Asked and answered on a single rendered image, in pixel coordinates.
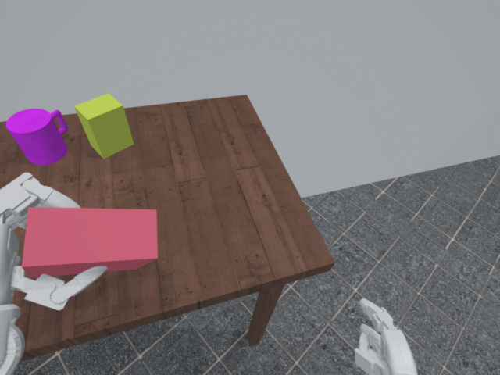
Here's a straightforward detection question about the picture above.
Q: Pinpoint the table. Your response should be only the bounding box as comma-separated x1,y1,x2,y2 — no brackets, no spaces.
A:
0,95,335,362

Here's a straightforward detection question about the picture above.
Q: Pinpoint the left robot forearm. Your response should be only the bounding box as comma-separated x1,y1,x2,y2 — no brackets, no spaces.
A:
0,304,25,375

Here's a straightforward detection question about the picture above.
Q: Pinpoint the robot right hand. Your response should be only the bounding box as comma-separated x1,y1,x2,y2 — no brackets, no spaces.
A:
355,298,418,375

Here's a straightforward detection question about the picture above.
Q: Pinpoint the robot left hand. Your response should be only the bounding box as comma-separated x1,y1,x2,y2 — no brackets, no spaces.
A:
0,173,108,310

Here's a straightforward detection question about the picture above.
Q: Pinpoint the sponge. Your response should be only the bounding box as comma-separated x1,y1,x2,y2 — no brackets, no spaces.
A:
22,207,158,278

